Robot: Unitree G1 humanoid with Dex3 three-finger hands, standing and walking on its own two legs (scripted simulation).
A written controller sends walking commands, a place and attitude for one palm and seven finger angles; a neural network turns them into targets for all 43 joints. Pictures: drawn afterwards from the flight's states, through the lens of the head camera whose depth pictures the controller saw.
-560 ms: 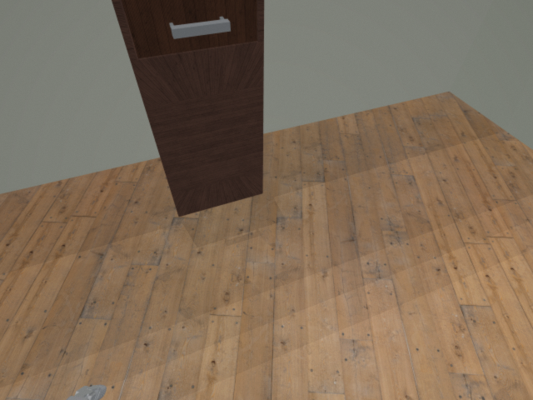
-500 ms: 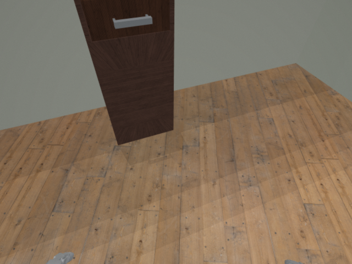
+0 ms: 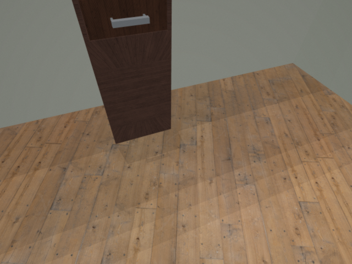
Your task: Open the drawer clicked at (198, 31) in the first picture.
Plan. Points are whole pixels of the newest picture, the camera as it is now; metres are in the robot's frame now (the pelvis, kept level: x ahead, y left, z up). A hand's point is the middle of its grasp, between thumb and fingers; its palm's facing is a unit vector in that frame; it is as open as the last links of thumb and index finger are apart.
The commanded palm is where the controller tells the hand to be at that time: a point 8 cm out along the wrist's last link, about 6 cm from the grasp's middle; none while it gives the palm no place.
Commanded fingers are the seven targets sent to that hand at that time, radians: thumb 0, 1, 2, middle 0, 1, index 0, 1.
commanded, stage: stand and wait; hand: left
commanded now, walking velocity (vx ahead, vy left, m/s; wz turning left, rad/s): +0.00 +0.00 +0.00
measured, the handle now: (129, 19) +1.07 +0.29 +0.09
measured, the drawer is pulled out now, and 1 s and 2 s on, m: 0.00 0.00 0.00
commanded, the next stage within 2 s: look at it before walking up in 0.28 s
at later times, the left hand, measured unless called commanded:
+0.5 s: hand out of the picture +0.07 +0.24 -0.15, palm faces -0.04 -0.94 -0.33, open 7.4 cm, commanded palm none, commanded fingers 0.00 0.90 0.90 -0.20 -0.30 -0.20 -0.30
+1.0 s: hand out of the picture +0.06 +0.24 -0.15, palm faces -0.03 -0.94 -0.34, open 7.4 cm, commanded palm none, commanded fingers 0.00 0.90 0.90 -0.20 -0.30 -0.20 -0.30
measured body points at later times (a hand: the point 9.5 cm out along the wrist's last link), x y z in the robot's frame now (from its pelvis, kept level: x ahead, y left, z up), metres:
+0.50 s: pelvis -0.01 +0.00 +0.00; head -0.01 +0.00 +0.45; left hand +0.07 +0.29 -0.13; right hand +0.06 -0.30 -0.13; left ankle -0.02 +0.12 -0.74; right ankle -0.01 -0.12 -0.74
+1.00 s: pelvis -0.01 +0.00 +0.00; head -0.01 +0.00 +0.45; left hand +0.06 +0.29 -0.13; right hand +0.07 -0.30 -0.13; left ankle -0.02 +0.12 -0.74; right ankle -0.01 -0.12 -0.74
